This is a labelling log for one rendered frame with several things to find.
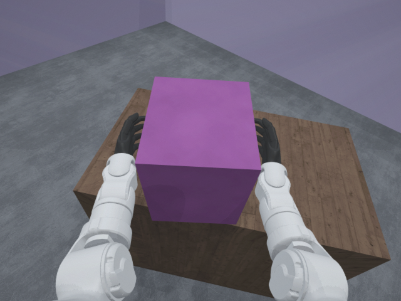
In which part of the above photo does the left robot hand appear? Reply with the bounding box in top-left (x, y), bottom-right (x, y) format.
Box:
top-left (114, 113), bottom-right (145, 156)

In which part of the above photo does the right robot upper arm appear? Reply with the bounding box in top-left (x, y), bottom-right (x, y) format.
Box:
top-left (269, 248), bottom-right (348, 301)

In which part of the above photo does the robot right forearm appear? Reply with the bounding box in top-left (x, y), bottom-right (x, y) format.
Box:
top-left (255, 162), bottom-right (348, 284)

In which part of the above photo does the right robot hand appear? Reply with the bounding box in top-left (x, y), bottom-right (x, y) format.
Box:
top-left (254, 118), bottom-right (281, 164)

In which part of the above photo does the pedestal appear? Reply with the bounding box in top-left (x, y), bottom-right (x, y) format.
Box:
top-left (73, 88), bottom-right (391, 298)

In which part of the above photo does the left robot upper arm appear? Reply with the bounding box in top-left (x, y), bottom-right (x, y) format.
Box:
top-left (54, 242), bottom-right (137, 301)

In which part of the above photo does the carton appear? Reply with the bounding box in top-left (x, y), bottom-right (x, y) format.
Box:
top-left (135, 77), bottom-right (261, 224)

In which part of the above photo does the robot left forearm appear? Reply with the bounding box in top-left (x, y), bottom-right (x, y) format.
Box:
top-left (56, 153), bottom-right (138, 297)

